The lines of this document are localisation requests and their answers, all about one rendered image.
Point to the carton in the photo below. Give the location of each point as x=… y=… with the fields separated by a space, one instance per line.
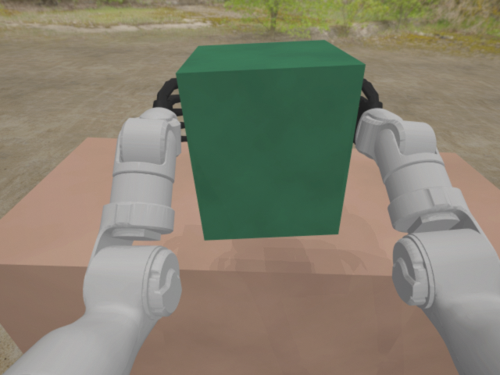
x=270 y=129

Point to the right robot upper arm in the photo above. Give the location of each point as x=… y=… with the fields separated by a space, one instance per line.
x=454 y=277

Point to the robot left hand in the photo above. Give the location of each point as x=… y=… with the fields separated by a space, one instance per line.
x=166 y=100

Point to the left robot upper arm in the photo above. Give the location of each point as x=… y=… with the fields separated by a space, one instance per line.
x=128 y=288

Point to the left robot forearm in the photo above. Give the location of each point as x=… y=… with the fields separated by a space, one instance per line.
x=142 y=184

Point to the right robot forearm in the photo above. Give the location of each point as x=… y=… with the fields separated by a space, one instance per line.
x=421 y=195

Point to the pedestal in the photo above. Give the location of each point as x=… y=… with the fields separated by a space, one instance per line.
x=302 y=305

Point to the robot right hand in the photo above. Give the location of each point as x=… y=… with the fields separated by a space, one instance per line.
x=371 y=102

